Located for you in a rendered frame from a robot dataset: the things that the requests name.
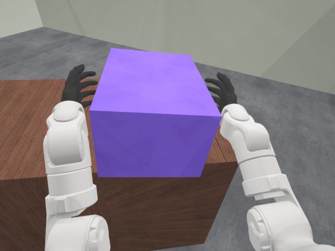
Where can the right robot forearm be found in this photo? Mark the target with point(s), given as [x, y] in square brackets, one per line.
[255, 156]

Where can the carton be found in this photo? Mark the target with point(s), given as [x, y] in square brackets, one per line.
[152, 116]

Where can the robot right upper arm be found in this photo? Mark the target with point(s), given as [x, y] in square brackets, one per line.
[281, 226]

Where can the pedestal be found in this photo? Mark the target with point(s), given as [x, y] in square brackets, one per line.
[142, 213]

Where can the left robot forearm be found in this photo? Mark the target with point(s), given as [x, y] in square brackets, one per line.
[67, 160]

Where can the robot left hand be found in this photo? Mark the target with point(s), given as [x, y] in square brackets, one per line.
[71, 91]

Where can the robot left upper arm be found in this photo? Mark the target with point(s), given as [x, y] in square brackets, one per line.
[83, 233]

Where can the robot right hand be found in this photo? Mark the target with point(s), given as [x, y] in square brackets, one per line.
[226, 92]

